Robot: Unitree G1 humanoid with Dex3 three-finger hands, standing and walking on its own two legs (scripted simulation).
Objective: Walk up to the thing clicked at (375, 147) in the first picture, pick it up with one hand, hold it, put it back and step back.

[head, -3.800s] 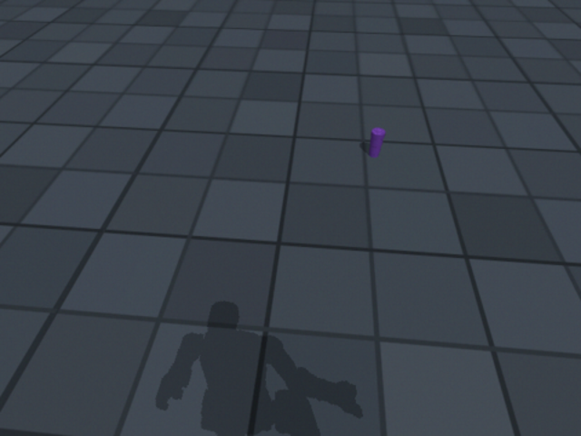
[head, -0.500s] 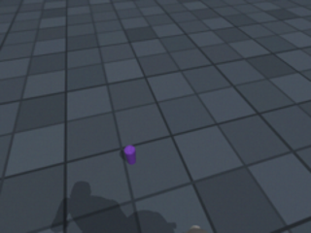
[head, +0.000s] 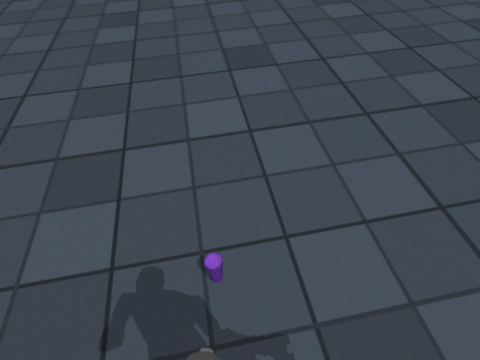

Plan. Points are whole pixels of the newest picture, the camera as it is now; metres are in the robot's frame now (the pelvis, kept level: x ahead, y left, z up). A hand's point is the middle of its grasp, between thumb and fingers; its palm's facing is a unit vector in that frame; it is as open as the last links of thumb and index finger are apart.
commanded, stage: walk up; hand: left
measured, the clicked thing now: (214, 269) +0.60 +0.19 -0.70
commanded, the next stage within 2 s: none
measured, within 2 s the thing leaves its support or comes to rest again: neither
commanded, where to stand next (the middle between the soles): +0.26 +0.00 m, yaw -2 degrees
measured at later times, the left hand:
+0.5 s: hand (104, 331) +0.21 +0.31 -0.15, palm faces -0.07 -0.93 -0.37, open 7.4 cm
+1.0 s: hand (127, 303) +0.27 +0.28 -0.17, palm faces +0.01 -0.94 -0.34, open 7.4 cm
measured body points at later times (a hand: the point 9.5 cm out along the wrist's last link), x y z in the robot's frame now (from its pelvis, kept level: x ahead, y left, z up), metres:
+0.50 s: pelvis +0.14 +0.03 -0.01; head +0.16 +0.03 +0.44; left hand +0.21 +0.35 -0.12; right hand +0.18 -0.29 -0.12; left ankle +0.13 +0.15 -0.74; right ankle +0.25 -0.11 -0.71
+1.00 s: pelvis +0.19 +0.03 -0.02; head +0.19 +0.03 +0.43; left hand +0.27 +0.33 -0.14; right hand +0.24 -0.30 -0.13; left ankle +0.25 +0.15 -0.74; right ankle +0.25 -0.10 -0.74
